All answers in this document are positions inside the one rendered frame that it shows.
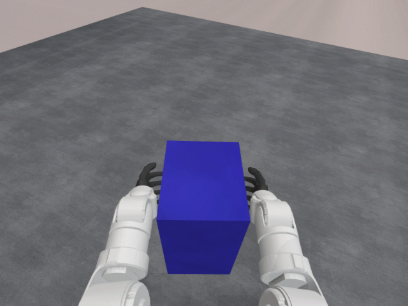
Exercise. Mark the left robot hand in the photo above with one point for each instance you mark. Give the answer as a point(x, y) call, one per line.
point(145, 176)

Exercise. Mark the right robot upper arm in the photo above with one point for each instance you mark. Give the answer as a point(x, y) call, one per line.
point(285, 296)

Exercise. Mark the right robot hand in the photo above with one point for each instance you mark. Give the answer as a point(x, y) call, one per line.
point(258, 182)

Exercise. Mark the right robot forearm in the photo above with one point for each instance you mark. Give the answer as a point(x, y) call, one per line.
point(282, 262)

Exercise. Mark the left robot forearm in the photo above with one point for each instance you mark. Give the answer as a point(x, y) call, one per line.
point(125, 256)

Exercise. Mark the left robot upper arm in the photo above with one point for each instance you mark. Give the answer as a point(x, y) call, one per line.
point(120, 293)

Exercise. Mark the carton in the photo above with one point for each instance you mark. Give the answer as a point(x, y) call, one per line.
point(203, 213)

